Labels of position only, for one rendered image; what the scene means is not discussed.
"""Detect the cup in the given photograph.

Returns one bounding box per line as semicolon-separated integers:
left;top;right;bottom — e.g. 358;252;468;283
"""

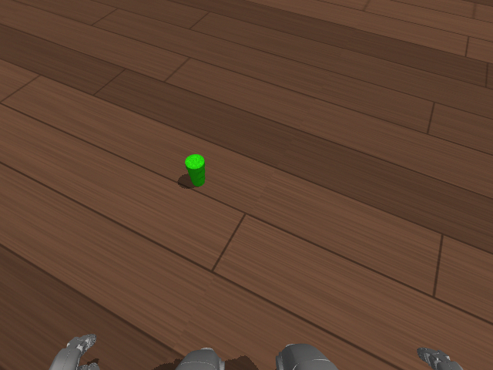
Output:
185;154;205;187

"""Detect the left robot hand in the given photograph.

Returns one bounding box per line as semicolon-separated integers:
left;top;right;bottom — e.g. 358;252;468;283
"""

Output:
49;334;100;370

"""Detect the right robot hand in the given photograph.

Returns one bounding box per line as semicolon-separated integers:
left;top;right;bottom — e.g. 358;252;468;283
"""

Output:
417;348;464;370

